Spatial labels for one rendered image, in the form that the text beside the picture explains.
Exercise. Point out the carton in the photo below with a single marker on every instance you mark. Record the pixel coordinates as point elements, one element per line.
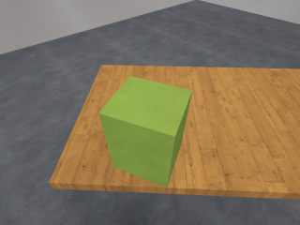
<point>144,124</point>

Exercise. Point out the table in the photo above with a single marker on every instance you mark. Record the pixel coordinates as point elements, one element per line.
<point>241,137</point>

